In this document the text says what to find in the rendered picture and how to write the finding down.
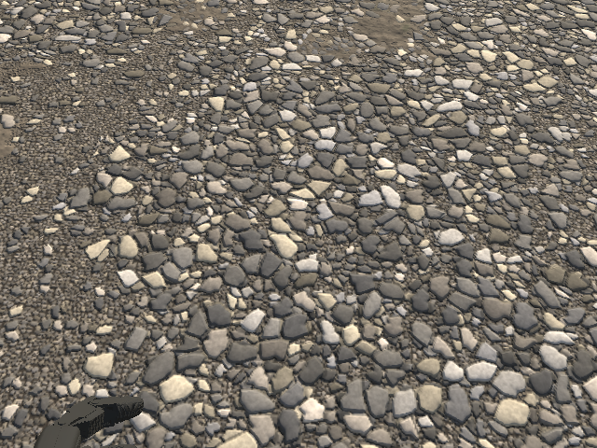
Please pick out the robot left hand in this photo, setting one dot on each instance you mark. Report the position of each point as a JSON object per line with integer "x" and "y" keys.
{"x": 86, "y": 418}

